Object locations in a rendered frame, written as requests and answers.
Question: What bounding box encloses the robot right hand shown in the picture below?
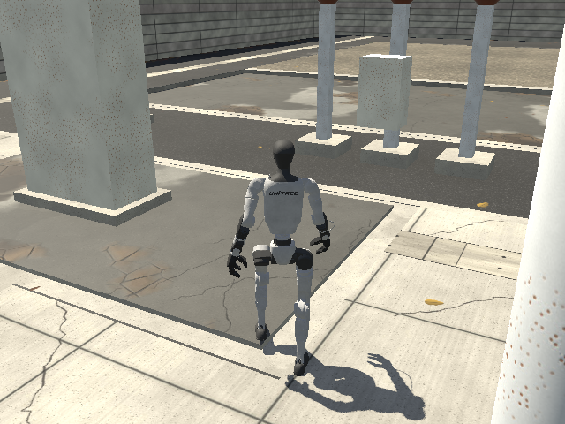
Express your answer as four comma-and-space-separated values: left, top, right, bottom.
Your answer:
310, 237, 330, 254

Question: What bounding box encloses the robot left upper arm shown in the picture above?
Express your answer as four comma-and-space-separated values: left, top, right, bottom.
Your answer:
241, 178, 265, 228

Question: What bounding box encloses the humanoid robot torso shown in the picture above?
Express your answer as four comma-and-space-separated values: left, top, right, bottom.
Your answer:
262, 174, 304, 265

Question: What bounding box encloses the robot right upper arm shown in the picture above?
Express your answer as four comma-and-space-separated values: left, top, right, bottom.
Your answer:
302, 178, 325, 225

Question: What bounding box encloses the robot left hand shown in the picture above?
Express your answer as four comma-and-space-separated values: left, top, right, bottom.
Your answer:
227, 254, 247, 278

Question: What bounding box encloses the left robot forearm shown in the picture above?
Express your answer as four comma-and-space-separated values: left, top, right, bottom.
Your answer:
230, 214, 250, 257

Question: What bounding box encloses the right robot forearm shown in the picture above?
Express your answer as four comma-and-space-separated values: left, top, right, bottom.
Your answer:
316, 212, 330, 240

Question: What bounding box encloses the robot left shin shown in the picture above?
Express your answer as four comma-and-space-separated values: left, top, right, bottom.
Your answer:
255, 272, 267, 329

